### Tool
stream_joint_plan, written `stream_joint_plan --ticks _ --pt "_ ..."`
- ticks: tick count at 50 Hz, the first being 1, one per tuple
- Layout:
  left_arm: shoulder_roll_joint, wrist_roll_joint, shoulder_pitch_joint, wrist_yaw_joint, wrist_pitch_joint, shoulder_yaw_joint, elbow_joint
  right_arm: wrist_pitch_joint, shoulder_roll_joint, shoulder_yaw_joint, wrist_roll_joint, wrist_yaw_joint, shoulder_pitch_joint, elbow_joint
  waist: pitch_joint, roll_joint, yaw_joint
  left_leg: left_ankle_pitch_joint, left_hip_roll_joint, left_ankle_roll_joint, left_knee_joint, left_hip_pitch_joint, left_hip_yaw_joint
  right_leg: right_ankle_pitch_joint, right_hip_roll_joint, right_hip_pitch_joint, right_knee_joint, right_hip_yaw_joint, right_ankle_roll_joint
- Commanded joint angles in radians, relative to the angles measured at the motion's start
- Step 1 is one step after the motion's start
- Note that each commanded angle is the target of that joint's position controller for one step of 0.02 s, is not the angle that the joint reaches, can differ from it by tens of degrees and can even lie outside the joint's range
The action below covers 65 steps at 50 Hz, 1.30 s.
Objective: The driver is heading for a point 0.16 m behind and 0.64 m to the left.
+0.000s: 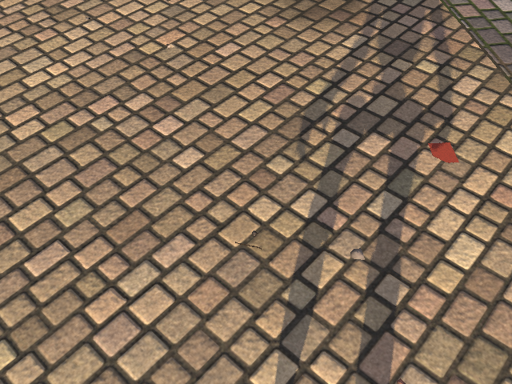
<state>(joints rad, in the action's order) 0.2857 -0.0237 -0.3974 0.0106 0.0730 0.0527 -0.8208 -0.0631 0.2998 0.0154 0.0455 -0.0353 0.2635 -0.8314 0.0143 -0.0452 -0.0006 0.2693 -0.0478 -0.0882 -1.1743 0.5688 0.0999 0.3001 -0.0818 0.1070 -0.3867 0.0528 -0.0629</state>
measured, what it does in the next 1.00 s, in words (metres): walks ahead, turning left: left foot, then right foot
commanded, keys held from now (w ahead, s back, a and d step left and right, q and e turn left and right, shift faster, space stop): q+shift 0.50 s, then w+q+shift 0.50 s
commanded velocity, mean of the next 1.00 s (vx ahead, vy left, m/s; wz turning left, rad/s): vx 0.44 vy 0.00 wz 0.85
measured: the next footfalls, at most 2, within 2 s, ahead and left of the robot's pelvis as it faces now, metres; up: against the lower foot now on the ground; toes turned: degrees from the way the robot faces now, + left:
left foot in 0.22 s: +0.35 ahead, +0.06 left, +0.00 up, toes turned +7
right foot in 0.76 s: +0.48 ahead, -0.09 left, +0.00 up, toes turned +44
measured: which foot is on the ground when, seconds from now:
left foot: up 0.00-0.20, down 0.22-0.76, up 0.78-1.00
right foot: down 0.00-0.22, up 0.24-0.74, down 0.76-1.00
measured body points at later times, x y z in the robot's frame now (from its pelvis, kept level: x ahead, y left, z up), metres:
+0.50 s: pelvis +0.25 +0.00 -0.01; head +0.30 +0.03 +0.44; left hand +0.34 +0.30 -0.11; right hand +0.41 -0.25 -0.13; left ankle +0.32 +0.05 -0.74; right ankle +0.38 -0.16 -0.67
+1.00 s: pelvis +0.43 +0.01 +0.00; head +0.46 +0.00 +0.45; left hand +0.24 +0.24 -0.09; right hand +0.77 -0.03 -0.09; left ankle +0.37 +0.16 -0.63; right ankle +0.45 -0.12 -0.74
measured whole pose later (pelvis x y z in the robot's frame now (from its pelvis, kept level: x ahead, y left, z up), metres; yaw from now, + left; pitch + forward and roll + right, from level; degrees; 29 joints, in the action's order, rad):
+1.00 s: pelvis +0.43 +0.01 +0.00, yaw +50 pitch +2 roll +0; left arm 0.31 -0.03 -0.37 -0.01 0.06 0.04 -0.74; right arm 0.02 0.36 0.07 0.04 -0.09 0.14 -0.66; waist 0.03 -0.06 -0.05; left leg 0.10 -0.01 -0.03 -1.24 0.77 0.10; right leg 0.31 -0.01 0.05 -0.33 0.12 -0.02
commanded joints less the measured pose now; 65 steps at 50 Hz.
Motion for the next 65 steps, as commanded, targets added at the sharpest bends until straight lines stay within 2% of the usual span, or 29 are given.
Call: stream_joint_plan --ticks 1,3,6,10,11,12,13,14,15,17,21,25,28,33,35,37,38,39,40,41,42,45,51,57,60,62,63,64,65 --pt "0.075 0.011 0.037 0.012 0.042 0.004 0.038 0.0 0.034 -0.002 -0.001 -0.003 -0.077 0.083 -0.159 0.099 0.025 -0.085 0.02 0.026 0.116 0.142 -0.038 -0.8 0.265 0.056 0.215 -0.089 -0.087" --pt "0.055 0.026 0.074 0.011 0.043 -0.006 0.035 -0.005 -0.005 -0.019 -0.008 -0.024 -0.141 0.109 -0.124 0.118 0.024 -0.246 0.006 0.037 0.359 -0.002 -0.156 -0.922 0.18 0.11 0.191 0.07 -0.031" --pt "0.1 0.037 0.015 -0.015 0.051 0.002 0.013 0.002 -0.018 -0.024 -0.021 -0.057 -0.183 0.12 -0.064 0.118 0.001 -0.44 -0.035 0.019 0.561 -0.185 -0.242 -0.961 0.189 0.071 0.118 0.103 0.026" --pt "0.154 0.035 0.086 -0.056 0.017 0.019 0.04 0.013 0.109 0.038 0.009 -0.023 0.198 0.009 0.124 0.15 0.166 -0.377 -0.076 -0.071 0.639 -0.527 -0.157 -1.021 0.24 0.043 -0.459 0.106 0.086" --pt "0.143 0.036 0.095 -0.045 0.009 0.022 0.044 0.008 0.131 0.056 0.006 0.004 0.229 -0.002 0.123 0.035 0.178 -0.541 0.002 -0.126 0.739 -0.593 -0.062 -0.417 0.133 0.131 -0.796 0.138 0.104" --pt "0.043 0.009 -0.022 -0.044 -0.005 0.003 0.08 0.015 0.223 0.079 -0.01 0.017 0.185 0.033 0.182 -0.154 0.058 -1.428 0.261 -0.233 0.503 -0.821 0.239 0.389 0.022 0.413 -1.161 0.108 0.129" --pt "0.079 0.031 -0.084 -0.048 -0.029 -0.001 0.118 0.023 0.251 0.102 -0.04 0.018 0.191 0.064 0.438 -0.074 0.083 -1.335 0.401 -0.424 0.61 -0.985 0.508 0.33 0.009 0.548 -1.319 -0.085 0.129" --pt "0.111 0.009 -0.034 -0.051 -0.037 -0.006 0.116 0.041 0.209 0.102 -0.058 0.033 0.072 0.121 0.369 0.062 0.059 -0.946 0.359 -0.398 0.72 -0.825 0.515 0.198 0.072 0.537 -1.225 -0.134 0.109" --pt "0.119 -0.003 0.044 -0.046 -0.044 -0.002 0.13 0.056 0.149 0.086 -0.059 0.042 0.006 0.125 0.198 0.103 0.029 -0.682 0.293 -0.351 0.807 -0.628 0.467 0.173 0.099 0.533 -1.114 -0.127 0.106" --pt "0.112 -0.026 0.106 -0.047 -0.075 -0.003 0.155 0.062 0.109 0.074 -0.052 0.047 -0.012 0.115 0.05 0.127 -0.014 -0.587 0.197 -0.261 0.867 -0.415 0.387 0.16 0.133 0.476 -0.931 -0.127 0.116" --pt "0.076 -0.022 0.13 -0.044 -0.116 -0.009 0.181 0.061 0.156 0.093 -0.034 0.035 -0.004 0.112 0.083 0.085 -0.027 -0.617 0.106 -0.18 0.849 -0.297 0.333 0.097 0.138 0.391 -0.757 -0.115 0.131" --pt "0.095 -0.014 0.243 -0.049 -0.135 -0.001 0.224 0.084 0.181 0.11 -0.038 0.04 0.018 0.12 0.081 0.013 0.013 -0.243 0.064 -0.107 0.881 -0.329 0.425 0.018 0.119 0.462 -0.655 -0.153 0.137" --pt "0.108 -0.025 0.305 -0.041 -0.124 0.0 0.233 0.086 0.19 0.116 -0.032 0.025 0.04 0.126 0.056 -0.054 0.048 0.345 0.051 -0.136 0.973 -0.374 0.556 0.008 0.102 0.516 -0.563 -0.178 0.138" --pt "0.105 -0.008 0.409 -0.03 -0.067 -0.002 0.245 0.065 0.196 0.122 -0.023 0.014 0.065 0.12 0.007 -0.073 0.085 0.345 0.056 -0.151 0.915 -0.404 0.607 0.03 0.058 0.449 -0.325 -0.184 0.123" --pt "0.102 0.015 0.357 -0.029 -0.058 -0.001 0.231 0.064 0.189 0.119 -0.02 0.007 -0.023 0.15 0.007 -0.08 0.036 0.301 0.029 -0.119 0.879 -0.26 0.58 0.039 0.032 0.248 -0.215 -0.172 0.113" --pt "0.122 0.044 0.171 -0.047 -0.053 0.013 0.179 0.066 0.166 0.11 -0.015 0.0 -0.155 0.195 0.0 -0.034 -0.096 0.335 -0.038 -0.043 0.796 0.046 0.507 -0.051 0.043 -0.146 -0.027 -0.135 0.094" --pt "0.182 0.04 0.099 -0.063 -0.044 0.031 0.161 0.056 0.113 0.097 -0.023 0.005 -0.126 0.193 0.017 0.088 -0.121 0.398 -0.118 0.01 0.583 0.203 0.374 0.027 0.154 -0.307 0.034 -0.195 0.084" --pt "0.223 0.01 0.05 -0.068 -0.034 0.028 0.177 0.04 0.006 0.065 -0.022 0.017 -0.071 0.209 0.071 0.218 -0.099 0.366 -0.172 0.025 0.249 0.226 0.191 0.322 0.418 -0.326 0.093 -0.447 0.061" --pt "0.314 -0.016 0.153 -0.077 -0.038 0.055 0.198 0.033 0.054 0.062 -0.031 0.009 -0.12 0.26 0.028 0.263 -0.052 0.193 -0.121 0.043 0.154 0.395 0.136 0.574 0.545 -0.223 0.244 -0.795 -0.023" --pt "0.249 -0.014 0.206 -0.068 -0.036 0.049 0.202 0.038 0.123 0.072 -0.012 0.005 -0.175 0.268 -0.047 0.159 -0.03 0.077 -0.014 0.051 0.077 0.405 0.117 0.545 0.524 -0.14 0.234 -0.733 -0.035" --pt "0.2 -0.003 0.205 -0.057 -0.032 0.033 0.2 0.043 0.147 0.081 0.0 -0.011 -0.173 0.252 -0.06 0.114 -0.028 0.017 -0.013 0.059 0.05 0.385 0.111 0.442 0.438 -0.107 0.209 -0.573 -0.008" --pt "0.162 0.002 0.147 -0.039 -0.017 0.019 0.175 0.066 0.117 0.074 0.001 -0.051 -0.1 0.219 -0.052 0.144 -0.01 -0.106 0.02 0.072 -0.072 0.315 0.037 0.187 0.311 -0.043 0.223 -0.275 0.042" --pt "0.118 -0.005 -0.041 -0.007 0.017 0.019 0.094 0.073 0.096 0.055 -0.012 -0.061 -0.261 0.253 -0.141 0.13 -0.076 -0.229 0.065 0.051 -0.056 0.392 -0.033 -0.014 0.291 -0.091 0.269 -0.053 0.065" --pt "0.092 -0.015 -0.215 -0.028 0.021 0.011 -0.021 0.063 0.029 0.012 -0.006 -0.085 -0.474 0.311 -0.201 0.141 -0.125 -0.118 0.069 -0.016 0.203 0.402 -0.233 -0.552 0.306 -0.287 0.237 0.13 0.091" --pt "0.143 -0.011 -0.183 -0.057 0.009 0.013 -0.041 0.065 0.017 -0.002 -0.011 -0.071 -0.419 0.298 -0.112 0.185 -0.028 -0.036 -0.045 -0.091 0.366 0.058 -0.357 -1.364 0.318 -0.244 0.077 0.236 0.11" --pt "0.222 -0.013 -0.13 -0.075 -0.013 0.03 -0.035 0.068 0.091 0.028 -0.012 -0.051 -0.15 0.221 0.019 0.226 0.124 0.057 -0.093 -0.143 0.412 -0.245 -0.312 -1.586 0.378 -0.202 -0.249 0.217 0.087" --pt "0.235 -0.013 -0.084 -0.065 -0.017 0.032 -0.013 0.058 0.154 0.061 -0.012 -0.031 0.08 0.15 0.113 0.223 0.215 0.08 -0.1 -0.19 0.49 -0.538 -0.232 -1.466 0.391 -0.044 -0.53 0.192 0.058" --pt "0.188 -0.023 -0.065 -0.043 -0.016 0.026 -0.01 0.05 0.192 0.092 -0.025 -0.004 0.165 0.101 0.149 0.116 0.222 0.061 -0.025 -0.215 0.605 -0.801 -0.087 -0.672 0.301 0.206 -0.844 0.183 0.045" --pt "0.075 -0.016 -0.031 -0.019 0.002 -0.002 0.097 0.068 0.288 0.114 -0.026 0.015 0.071 0.13 0.173 -0.126 0.103 0.192 0.233 -0.323 0.649 -1.048 0.408 0.189 0.127 0.671 -1.184 0.133 0.094"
